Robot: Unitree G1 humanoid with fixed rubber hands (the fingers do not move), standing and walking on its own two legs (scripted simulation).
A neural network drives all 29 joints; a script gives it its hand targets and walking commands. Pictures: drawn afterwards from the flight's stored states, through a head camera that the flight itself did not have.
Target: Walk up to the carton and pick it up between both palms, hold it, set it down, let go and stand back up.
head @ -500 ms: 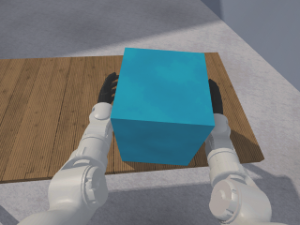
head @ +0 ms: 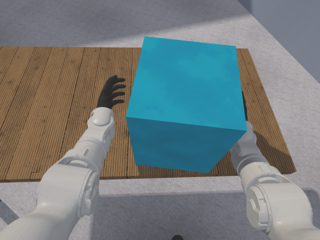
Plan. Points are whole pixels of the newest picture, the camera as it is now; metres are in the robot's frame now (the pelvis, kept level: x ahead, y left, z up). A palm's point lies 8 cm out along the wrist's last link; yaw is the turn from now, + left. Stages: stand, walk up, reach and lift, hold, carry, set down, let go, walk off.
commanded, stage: set down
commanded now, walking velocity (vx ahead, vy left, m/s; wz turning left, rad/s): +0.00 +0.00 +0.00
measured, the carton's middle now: (179, 112) +0.43 -0.06 +0.04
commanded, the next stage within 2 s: none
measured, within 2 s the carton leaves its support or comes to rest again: neither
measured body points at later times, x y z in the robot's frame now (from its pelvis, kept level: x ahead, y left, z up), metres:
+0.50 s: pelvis -0.06 -0.04 +0.00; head -0.02 -0.02 +0.45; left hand +0.37 +0.14 +0.05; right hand +0.34 -0.24 +0.07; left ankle -0.04 +0.10 -0.73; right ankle +0.02 -0.12 -0.73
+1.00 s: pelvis -0.06 -0.05 +0.00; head -0.06 -0.03 +0.45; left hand +0.30 +0.15 +0.04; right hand +0.28 -0.23 +0.06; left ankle -0.04 +0.10 -0.73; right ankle +0.02 -0.12 -0.73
